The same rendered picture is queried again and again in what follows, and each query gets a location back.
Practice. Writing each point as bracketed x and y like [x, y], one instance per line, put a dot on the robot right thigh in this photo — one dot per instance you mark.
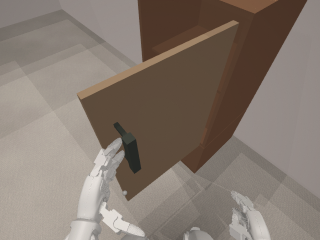
[196, 235]

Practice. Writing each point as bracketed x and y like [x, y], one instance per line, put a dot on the handle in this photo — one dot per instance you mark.
[131, 149]

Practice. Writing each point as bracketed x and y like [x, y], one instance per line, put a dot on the robot right shin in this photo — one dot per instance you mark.
[195, 228]

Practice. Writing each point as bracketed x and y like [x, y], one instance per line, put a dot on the robot left hand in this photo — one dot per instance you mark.
[96, 188]

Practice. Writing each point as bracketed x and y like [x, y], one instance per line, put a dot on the cupboard door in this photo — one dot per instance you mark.
[163, 102]

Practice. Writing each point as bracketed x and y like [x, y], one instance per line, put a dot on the robot left forearm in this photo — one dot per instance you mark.
[84, 229]

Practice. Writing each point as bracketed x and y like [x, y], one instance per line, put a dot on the robot right hand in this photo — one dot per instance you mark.
[252, 225]

